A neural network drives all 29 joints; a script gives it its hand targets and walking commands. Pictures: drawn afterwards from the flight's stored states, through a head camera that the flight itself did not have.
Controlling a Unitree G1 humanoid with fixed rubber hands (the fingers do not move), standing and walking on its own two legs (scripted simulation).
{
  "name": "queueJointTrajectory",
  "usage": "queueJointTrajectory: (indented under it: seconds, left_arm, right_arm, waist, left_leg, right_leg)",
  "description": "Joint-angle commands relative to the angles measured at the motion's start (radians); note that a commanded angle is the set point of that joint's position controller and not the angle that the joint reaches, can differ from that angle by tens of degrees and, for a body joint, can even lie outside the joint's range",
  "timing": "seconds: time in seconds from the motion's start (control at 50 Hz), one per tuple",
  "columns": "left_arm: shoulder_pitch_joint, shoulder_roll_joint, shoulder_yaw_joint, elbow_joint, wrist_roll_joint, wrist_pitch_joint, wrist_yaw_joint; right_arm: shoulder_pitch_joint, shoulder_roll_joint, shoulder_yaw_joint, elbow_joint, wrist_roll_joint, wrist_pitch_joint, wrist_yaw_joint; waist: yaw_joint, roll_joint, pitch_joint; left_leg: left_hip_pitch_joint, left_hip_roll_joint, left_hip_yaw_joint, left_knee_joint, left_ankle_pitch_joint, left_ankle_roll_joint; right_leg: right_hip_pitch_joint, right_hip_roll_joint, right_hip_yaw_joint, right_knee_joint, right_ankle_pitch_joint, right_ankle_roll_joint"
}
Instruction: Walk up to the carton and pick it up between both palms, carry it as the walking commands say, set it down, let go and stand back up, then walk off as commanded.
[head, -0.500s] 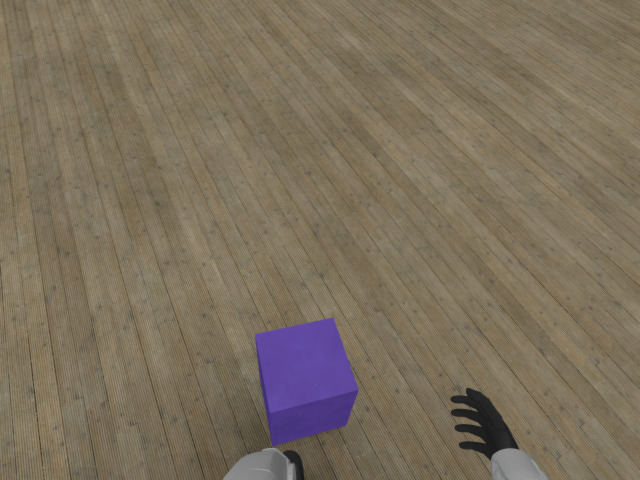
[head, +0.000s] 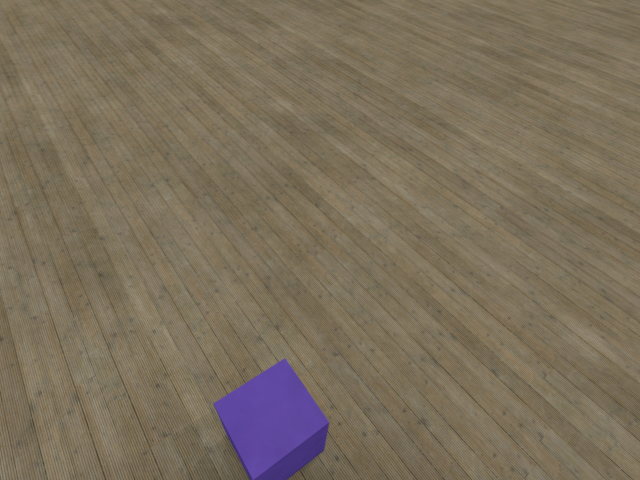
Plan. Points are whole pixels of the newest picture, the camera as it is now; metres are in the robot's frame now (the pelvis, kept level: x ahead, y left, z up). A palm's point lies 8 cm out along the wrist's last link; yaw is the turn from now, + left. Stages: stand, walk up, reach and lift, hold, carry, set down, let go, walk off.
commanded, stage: stand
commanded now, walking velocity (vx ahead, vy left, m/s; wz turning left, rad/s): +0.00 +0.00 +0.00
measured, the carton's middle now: (272, 428) +0.38 +0.09 -0.65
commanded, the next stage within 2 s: none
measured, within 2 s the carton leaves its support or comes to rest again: neither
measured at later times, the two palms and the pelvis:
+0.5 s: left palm out of the picture -0.02 +0.20 -0.14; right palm out of the picture +0.03 -0.21 -0.14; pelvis +0.03 +0.00 +0.01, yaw +1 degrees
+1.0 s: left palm out of the picture +0.02 +0.19 -0.14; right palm out of the picture +0.02 -0.21 -0.15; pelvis +0.05 -0.02 +0.01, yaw +2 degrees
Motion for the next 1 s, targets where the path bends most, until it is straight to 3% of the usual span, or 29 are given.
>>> queueJointTrajectory:
  seconds: [0.0,0.02,0.04,0.1,0.12,0.14,0.16,0.2,0.24,0.26,0.3,0.34,0.38,0.4,0.44,0.48,0.52,0.54,0.56,0.58,0.6,0.66,0.72,0.74,0.76,0.78,0.8,0.82,0.98]
  left_arm:
    - [0.070,0.063,0.010,-0.012,0.025,0.001,-0.004]
    - [0.084,0.102,0.026,0.000,0.011,0.003,-0.004]
    - [0.119,0.079,0.015,0.002,0.012,-0.005,-0.019]
    - [0.148,0.078,0.015,0.041,0.013,-0.014,-0.007]
    - [0.124,0.055,0.007,0.040,0.017,-0.015,-0.010]
    - [0.164,0.013,-0.002,0.054,0.021,-0.019,-0.018]
    - [0.143,0.052,0.004,0.045,0.032,-0.014,-0.012]
    - [0.188,0.052,0.005,0.082,0.027,-0.021,0.004]
    - [0.200,-0.028,-0.020,0.079,0.018,-0.029,-0.008]
    - [0.172,0.061,-0.007,0.070,0.034,-0.025,0.001]
    - [0.198,0.089,-0.002,0.086,0.026,-0.048,0.003]
    - [0.230,0.071,-0.002,0.103,0.020,-0.051,0.003]
    - [0.213,0.080,0.000,0.086,0.024,-0.043,0.000]
    - [0.193,0.081,0.005,0.088,0.025,-0.040,-0.003]
    - [0.270,-0.015,-0.028,0.108,0.017,-0.041,0.001]
    - [0.303,0.018,-0.003,0.113,0.016,-0.043,0.001]
    - [0.195,0.043,0.007,0.083,0.020,-0.046,-0.007]
    - [0.220,-0.007,-0.012,0.098,0.022,-0.042,0.004]
    - [0.231,0.054,0.004,0.081,0.019,-0.047,0.001]
    - [0.222,0.049,0.004,0.078,0.017,-0.053,0.003]
    - [0.215,0.016,-0.016,0.089,0.023,-0.050,0.008]
    - [0.212,0.046,-0.001,0.088,0.018,-0.045,0.005]
    - [0.226,0.008,-0.014,0.086,0.019,-0.048,0.005]
    - [0.204,-0.010,-0.019,0.092,0.011,-0.049,0.003]
    - [0.223,0.055,0.009,0.101,0.022,-0.043,0.002]
    - [0.204,0.078,0.015,0.089,0.028,-0.046,0.010]
    - [0.237,0.065,0.012,0.112,0.015,-0.044,0.006]
    - [0.217,0.029,0.005,0.089,0.013,-0.044,-0.003]
    - [0.207,-0.023,-0.005,0.074,0.016,-0.046,0.007]
  right_arm:
    - [-0.012,-0.122,-0.017,-0.037,0.012,-0.039,-0.021]
    - [-0.014,-0.146,-0.025,-0.055,0.022,-0.041,-0.015]
    - [-0.042,-0.104,-0.019,-0.047,0.013,-0.036,-0.018]
    - [0.038,-0.081,-0.022,-0.026,0.024,-0.025,-0.015]
    - [0.012,-0.069,-0.015,-0.036,0.015,-0.029,-0.011]
    - [-0.019,-0.067,-0.018,-0.036,0.013,-0.022,-0.015]
    - [-0.021,-0.057,-0.019,-0.046,0.014,-0.016,-0.019]
    - [0.043,-0.088,-0.029,-0.039,0.014,-0.023,-0.013]
    - [0.029,-0.067,-0.020,-0.026,0.018,-0.012,-0.017]
    - [0.010,-0.058,-0.019,-0.019,0.003,-0.013,-0.020]
    - [0.019,-0.084,-0.029,-0.025,0.019,-0.012,-0.015]
    - [0.036,-0.043,-0.020,-0.009,0.016,-0.019,-0.008]
    - [-0.021,-0.031,-0.018,-0.018,0.013,-0.018,-0.006]
    - [-0.048,-0.069,-0.009,-0.034,0.012,-0.015,-0.009]
    - [0.022,-0.059,-0.011,-0.011,0.022,-0.021,-0.010]
    - [-0.057,-0.044,-0.005,-0.020,0.023,-0.025,-0.011]
    - [-0.064,-0.131,-0.026,-0.022,0.030,-0.031,-0.014]
    - [-0.027,-0.080,-0.013,-0.006,0.023,-0.034,-0.009]
    - [-0.085,-0.065,0.000,-0.004,0.018,-0.026,-0.016]
    - [-0.081,-0.090,-0.004,-0.004,0.024,-0.027,-0.015]
    - [-0.048,-0.113,-0.014,0.014,0.010,-0.021,-0.019]
    - [-0.021,-0.028,0.008,0.013,0.026,-0.028,-0.015]
    - [-0.001,-0.116,-0.012,0.034,0.022,-0.020,-0.031]
    - [-0.017,-0.108,-0.019,0.034,0.025,-0.012,-0.021]
    - [-0.020,-0.059,-0.006,0.035,0.011,-0.015,-0.021]
    - [-0.050,-0.110,-0.013,0.019,0.017,-0.020,-0.026]
    - [-0.022,-0.033,-0.004,0.023,0.023,-0.019,-0.017]
    - [0.002,-0.086,-0.008,0.039,0.019,-0.020,-0.029]
    - [-0.051,-0.017,0.002,0.057,0.023,-0.003,-0.034]
  waist:
    - [0.063,0.205,0.027]
    - [0.051,0.104,0.048]
    - [0.092,0.136,0.042]
    - [0.047,0.055,0.054]
    - [0.054,0.159,0.047]
    - [0.068,0.148,0.057]
    - [0.055,0.058,0.090]
    - [0.033,-0.027,0.033]
    - [0.038,0.030,0.109]
    - [0.034,0.101,0.111]
    - [0.009,-0.035,0.064]
    - [0.015,-0.015,0.074]
    - [0.002,0.073,0.032]
    - [0.032,0.020,0.078]
    - [0.032,0.042,0.034]
    - [0.061,-0.043,0.006]
    - [0.046,-0.010,0.025]
    - [0.017,0.053,-0.013]
    - [0.067,0.102,0.051]
    - [0.056,0.149,0.053]
    - [0.055,0.073,0.130]
    - [0.043,-0.007,0.105]
    - [0.036,0.094,0.003]
    - [0.025,0.000,0.084]
    - [0.050,0.011,0.051]
    - [0.037,0.040,0.043]
    - [0.043,-0.006,0.038]
    - [0.056,0.064,0.074]
    - [0.051,0.008,0.044]
  left_leg:
    - [-0.220,0.124,-0.194,-0.317,-0.152,-0.003]
    - [-0.197,0.127,-0.200,-0.333,-0.163,-0.005]
    - [-0.179,0.133,-0.204,-0.305,-0.158,0.010]
    - [-0.168,0.114,-0.200,-0.299,-0.147,0.013]
    - [-0.149,0.105,-0.173,-0.301,-0.171,0.004]
    - [-0.148,0.104,-0.163,-0.298,-0.175,0.003]
    - [-0.155,0.099,-0.160,-0.291,-0.154,0.008]
    - [-0.128,0.112,-0.181,-0.290,-0.151,0.020]
    - [-0.116,0.096,-0.148,-0.264,-0.105,0.017]
    - [-0.070,0.083,-0.122,-0.227,-0.052,0.011]
    - [-0.005,0.085,-0.136,-0.200,0.061,0.022]
    - [-0.008,0.086,-0.130,-0.197,0.055,0.019]
    - [0.027,0.075,-0.115,-0.196,0.033,0.013]
    - [-0.036,0.107,-0.128,-0.209,0.022,0.016]
    - [-0.046,0.074,-0.122,-0.197,0.084,0.010]
    - [-0.007,0.090,-0.128,-0.181,0.113,0.015]
    - [-0.039,0.090,-0.134,-0.196,0.069,0.004]
    - [-0.023,0.075,-0.105,-0.198,0.062,-0.004]
    - [-0.045,0.086,-0.119,-0.204,0.107,-0.002]
    - [-0.070,0.089,-0.124,-0.222,0.098,0.014]
    - [-0.062,0.096,-0.118,-0.206,0.108,-0.002]
    - [-0.040,0.100,-0.139,-0.193,0.139,0.003]
    - [0.001,0.090,-0.101,-0.183,0.111,0.000]
    - [-0.022,0.094,-0.136,-0.193,0.144,-0.007]
    - [-0.014,0.090,-0.117,-0.176,0.147,-0.015]
    - [-0.038,0.100,-0.120,-0.189,0.117,-0.018]
    - [-0.010,0.095,-0.122,-0.202,0.147,-0.018]
    - [-0.052,0.078,-0.103,-0.188,0.116,-0.017]
    - [0.024,0.101,-0.123,-0.179,0.174,-0.020]
  right_leg:
    - [0.201,-0.049,0.081,-0.063,-0.009,0.006]
    - [0.162,-0.040,0.054,-0.056,-0.025,0.015]
    - [0.160,-0.037,0.066,-0.076,-0.016,0.019]
    - [0.144,-0.030,0.054,-0.057,-0.044,0.026]
    - [0.112,-0.048,0.072,-0.077,-0.049,0.029]
    - [0.110,-0.045,0.048,-0.066,-0.011,0.040]
    - [0.059,-0.056,0.061,-0.099,-0.054,0.036]
    - [0.097,-0.036,0.040,-0.080,-0.022,0.045]
    - [0.012,-0.067,0.066,-0.104,-0.040,0.043]
    - [-0.016,-0.070,0.072,-0.113,-0.030,0.039]
    - [-0.018,-0.080,0.081,-0.139,-0.019,0.033]
    - [-0.022,-0.071,0.084,-0.138,-0.052,0.029]
    - [-0.022,-0.076,0.091,-0.133,-0.046,0.031]
    - [0.026,-0.065,0.063,-0.129,0.004,0.034]
    - [0.076,-0.074,0.071,-0.109,0.008,0.032]
    - [0.095,-0.060,0.061,-0.110,0.010,0.030]
    - [0.072,-0.068,0.074,-0.116,0.007,0.017]
    - [0.116,-0.077,0.079,-0.110,-0.014,0.016]
    - [0.104,-0.089,0.070,-0.106,0.009,0.009]
    - [0.109,-0.095,0.085,-0.113,0.035,0.006]
    - [0.038,-0.097,0.085,-0.145,-0.001,0.010]
    - [0.092,-0.077,0.087,-0.136,0.022,0.010]
    - [0.136,-0.094,0.089,-0.131,0.044,-0.005]
    - [0.101,-0.083,0.087,-0.134,0.037,0.006]
    - [0.130,-0.072,0.062,-0.128,0.034,0.009]
    - [0.133,-0.080,0.074,-0.132,0.049,0.009]
    - [0.125,-0.073,0.065,-0.127,0.024,0.001]
    - [0.149,-0.085,0.091,-0.132,0.019,0.005]
    - [0.108,-0.081,0.059,-0.120,0.123,0.001]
